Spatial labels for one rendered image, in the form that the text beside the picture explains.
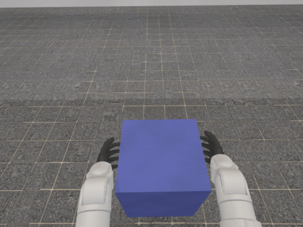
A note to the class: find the robot left forearm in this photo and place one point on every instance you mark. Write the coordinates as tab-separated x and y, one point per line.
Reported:
95	199

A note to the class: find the carton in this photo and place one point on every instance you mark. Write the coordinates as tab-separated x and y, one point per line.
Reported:
161	168

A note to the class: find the right robot hand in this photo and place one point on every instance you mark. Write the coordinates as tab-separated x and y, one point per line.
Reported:
213	146

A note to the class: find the left robot hand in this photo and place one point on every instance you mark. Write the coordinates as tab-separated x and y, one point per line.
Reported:
105	152

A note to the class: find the robot right forearm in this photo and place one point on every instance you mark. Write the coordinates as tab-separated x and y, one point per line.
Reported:
233	196

